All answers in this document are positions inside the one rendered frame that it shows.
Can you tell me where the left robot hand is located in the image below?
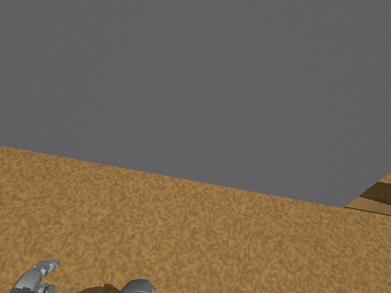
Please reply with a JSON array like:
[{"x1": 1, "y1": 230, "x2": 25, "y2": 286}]
[{"x1": 9, "y1": 259, "x2": 60, "y2": 293}]

